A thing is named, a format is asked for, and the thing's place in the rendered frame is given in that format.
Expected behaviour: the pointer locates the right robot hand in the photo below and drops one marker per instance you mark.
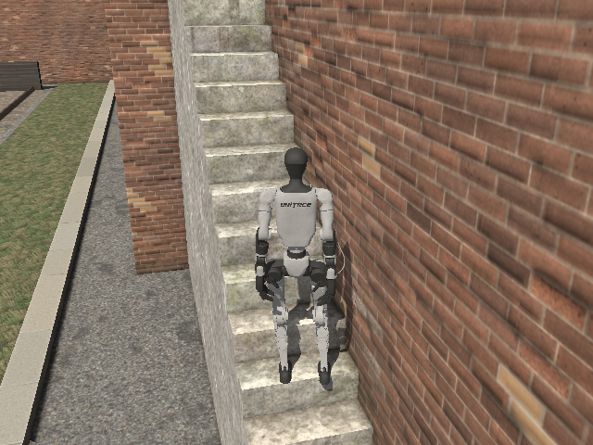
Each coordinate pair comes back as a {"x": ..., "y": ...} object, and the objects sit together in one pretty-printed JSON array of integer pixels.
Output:
[{"x": 326, "y": 298}]

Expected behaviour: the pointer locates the left robot forearm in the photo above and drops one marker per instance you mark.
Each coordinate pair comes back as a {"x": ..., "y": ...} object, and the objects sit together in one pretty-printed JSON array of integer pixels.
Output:
[{"x": 261, "y": 255}]

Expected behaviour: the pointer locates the right robot upper arm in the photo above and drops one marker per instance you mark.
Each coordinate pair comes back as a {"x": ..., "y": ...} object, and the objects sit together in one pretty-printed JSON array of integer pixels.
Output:
[{"x": 327, "y": 213}]

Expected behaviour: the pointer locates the humanoid robot head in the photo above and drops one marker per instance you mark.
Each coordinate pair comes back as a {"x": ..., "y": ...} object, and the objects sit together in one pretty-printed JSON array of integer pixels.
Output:
[{"x": 295, "y": 160}]

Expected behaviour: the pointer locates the left robot hand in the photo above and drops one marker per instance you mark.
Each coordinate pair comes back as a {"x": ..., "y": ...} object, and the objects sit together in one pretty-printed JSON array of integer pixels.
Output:
[{"x": 262, "y": 289}]

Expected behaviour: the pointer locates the right robot forearm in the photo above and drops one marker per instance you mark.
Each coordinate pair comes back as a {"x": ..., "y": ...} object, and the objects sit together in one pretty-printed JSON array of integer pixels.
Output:
[{"x": 330, "y": 257}]

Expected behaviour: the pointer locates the left robot upper arm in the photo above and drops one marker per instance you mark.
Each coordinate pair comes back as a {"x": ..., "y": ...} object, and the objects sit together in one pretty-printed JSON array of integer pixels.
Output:
[{"x": 267, "y": 196}]

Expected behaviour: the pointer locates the robot right thigh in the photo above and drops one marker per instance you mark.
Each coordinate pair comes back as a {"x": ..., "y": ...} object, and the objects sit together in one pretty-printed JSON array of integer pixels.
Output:
[{"x": 317, "y": 273}]

